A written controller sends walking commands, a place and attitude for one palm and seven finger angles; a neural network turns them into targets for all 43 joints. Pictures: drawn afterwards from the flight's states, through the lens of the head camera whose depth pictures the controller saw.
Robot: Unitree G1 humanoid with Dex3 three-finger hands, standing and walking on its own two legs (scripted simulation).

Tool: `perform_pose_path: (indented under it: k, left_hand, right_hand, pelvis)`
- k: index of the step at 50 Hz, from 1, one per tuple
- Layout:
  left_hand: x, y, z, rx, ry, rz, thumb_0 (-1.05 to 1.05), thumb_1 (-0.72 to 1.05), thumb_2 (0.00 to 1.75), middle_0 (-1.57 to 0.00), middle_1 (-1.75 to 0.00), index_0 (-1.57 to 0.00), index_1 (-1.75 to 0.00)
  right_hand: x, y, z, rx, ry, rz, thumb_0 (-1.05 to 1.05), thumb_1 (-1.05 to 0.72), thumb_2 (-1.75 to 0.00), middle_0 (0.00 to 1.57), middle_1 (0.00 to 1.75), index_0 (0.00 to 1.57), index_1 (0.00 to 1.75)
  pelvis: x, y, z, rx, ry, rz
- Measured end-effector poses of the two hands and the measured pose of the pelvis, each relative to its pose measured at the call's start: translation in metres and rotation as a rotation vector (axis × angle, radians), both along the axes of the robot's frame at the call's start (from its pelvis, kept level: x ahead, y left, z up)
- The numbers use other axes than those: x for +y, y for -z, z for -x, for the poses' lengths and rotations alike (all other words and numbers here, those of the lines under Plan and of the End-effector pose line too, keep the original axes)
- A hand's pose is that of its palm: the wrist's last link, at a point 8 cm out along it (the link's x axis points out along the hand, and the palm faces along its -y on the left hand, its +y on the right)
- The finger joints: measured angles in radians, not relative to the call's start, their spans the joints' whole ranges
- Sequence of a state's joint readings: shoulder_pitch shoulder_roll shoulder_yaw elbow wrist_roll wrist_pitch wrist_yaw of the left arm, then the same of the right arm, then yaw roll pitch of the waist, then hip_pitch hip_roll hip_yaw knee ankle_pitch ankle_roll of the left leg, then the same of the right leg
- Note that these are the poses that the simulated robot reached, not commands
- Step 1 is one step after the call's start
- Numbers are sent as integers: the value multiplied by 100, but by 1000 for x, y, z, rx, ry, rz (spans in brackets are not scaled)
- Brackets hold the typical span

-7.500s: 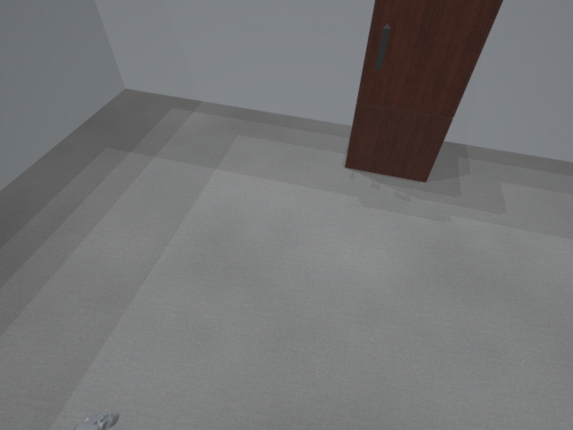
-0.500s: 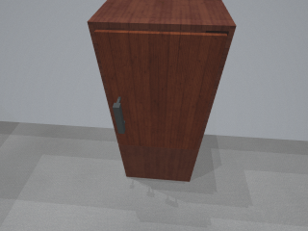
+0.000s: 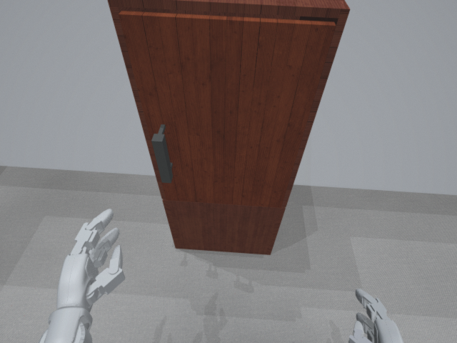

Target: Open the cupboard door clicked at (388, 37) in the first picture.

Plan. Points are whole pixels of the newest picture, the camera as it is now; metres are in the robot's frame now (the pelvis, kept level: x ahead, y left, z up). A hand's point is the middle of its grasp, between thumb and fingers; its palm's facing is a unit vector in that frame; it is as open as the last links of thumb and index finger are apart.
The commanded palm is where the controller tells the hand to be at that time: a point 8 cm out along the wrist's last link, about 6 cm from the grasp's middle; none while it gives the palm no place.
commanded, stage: raise the hand with hooked fingers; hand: left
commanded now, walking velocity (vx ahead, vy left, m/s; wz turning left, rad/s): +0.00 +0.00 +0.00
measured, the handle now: (164, 154) +0.58 +0.19 -0.06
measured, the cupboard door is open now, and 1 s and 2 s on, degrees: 0 0 0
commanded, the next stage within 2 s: move the hooked fingers beside the handle in 1.84 s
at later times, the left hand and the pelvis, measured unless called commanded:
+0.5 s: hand (117, 302) +0.21 +0.21 -0.05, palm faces -0.14 -0.99 -0.02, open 10.6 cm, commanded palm +0.17 +0.27 -0.04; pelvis -0.03 -0.02 -0.09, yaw +0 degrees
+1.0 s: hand (74, 291) +0.22 +0.28 -0.04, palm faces -0.01 -1.00 -0.06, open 13.4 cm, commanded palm +0.20 +0.32 -0.04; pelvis -0.03 +0.02 -0.08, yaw +1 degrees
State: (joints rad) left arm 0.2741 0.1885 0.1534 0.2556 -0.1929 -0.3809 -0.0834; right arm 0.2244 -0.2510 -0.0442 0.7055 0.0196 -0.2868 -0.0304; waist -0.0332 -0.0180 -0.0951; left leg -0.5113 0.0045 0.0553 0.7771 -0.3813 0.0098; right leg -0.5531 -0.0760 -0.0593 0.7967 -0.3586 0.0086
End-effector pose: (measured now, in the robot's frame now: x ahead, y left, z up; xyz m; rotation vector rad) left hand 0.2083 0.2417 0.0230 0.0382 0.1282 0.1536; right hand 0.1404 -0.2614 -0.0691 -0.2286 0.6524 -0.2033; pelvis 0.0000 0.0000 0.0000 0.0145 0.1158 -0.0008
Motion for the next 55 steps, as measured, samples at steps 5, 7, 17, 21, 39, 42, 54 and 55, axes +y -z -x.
perform_pose_path:
  k: [5, 7, 17, 21, 39, 42, 54, 55]
  left_hand:
    - [-11, 44, 20, -91, 195, 8, 1, 69, 80, -21, -44, -21, -45]
    - [-8, 71, 40, -27, 205, 30, 1, 64, 78, -22, -47, -22, -48]
    - [20, 57, 63, -181, 103, -71, 2, 40, 68, -23, -62, -24, -62]
    - [15, 58, 29, -147, 253, -56, 1, 30, 64, -24, -68, -24, -68]
    - [58, 78, 28, -50, 195, -13, 1, -11, 46, -27, -95, -27, -95]
    - [61, 82, 22, -37, 243, -2, 0, -18, 43, -27, -99, -28, -100]
    - [103, 68, 5, -49, 166, -10, 0, -43, 33, -29, -115, -30, -116]
    - [104, 71, 4, -32, 174, -7, 0, -44, 32, -29, -116, -30, -117]
  right_hand:
    - [-15, -5, -50, -154, -92, 54, 1, -91, -90, 20, 30, 20, 29]
    - [-17, 1, -66, -179, -123, 75, 1, -91, -90, 20, 30, 20, 29]
    - [17, 74, -77, -99, -209, 23, 1, -91, -90, 20, 30, 20, 30]
    - [30, 100, -49, -26, -160, -53, 1, -91, -90, 20, 30, 20, 30]
    - [1, 85, 26, 90, -32, 72, 1, -90, -90, 20, 30, 20, 30]
    - [6, 77, 19, 63, -41, 93, 1, -91, -90, 20, 30, 20, 30]
    - [50, 66, -14, 14, -141, 47, 1, -90, -90, 20, 30, 20, 30]
    - [52, 66, -15, 15, -147, 44, 1, -90, -90, 20, 30, 20, 30]
  pelvis:
    - [-13, 37, 6, 94, 9, -4]
    - [-17, 52, 7, 121, 5, -3]
    - [-24, 94, 18, 172, -36, 62]
    - [-22, 98, 26, 188, -29, 64]
    - [4, 90, 36, 195, -30, 61]
    - [9, 90, 37, 193, -26, 67]
    - [24, 84, 29, 205, -36, 89]
    - [25, 84, 28, 207, -35, 89]
